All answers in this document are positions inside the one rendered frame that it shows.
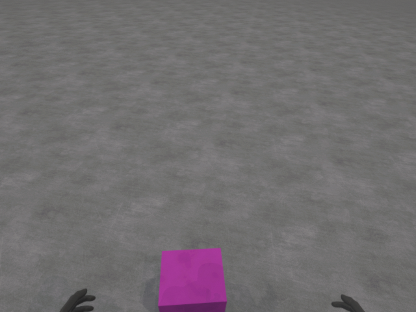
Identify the right robot hand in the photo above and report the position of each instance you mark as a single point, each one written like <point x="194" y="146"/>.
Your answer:
<point x="348" y="304"/>

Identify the carton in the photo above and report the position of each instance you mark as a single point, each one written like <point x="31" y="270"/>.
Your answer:
<point x="192" y="281"/>

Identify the left robot hand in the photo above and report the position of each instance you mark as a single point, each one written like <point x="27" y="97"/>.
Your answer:
<point x="76" y="299"/>

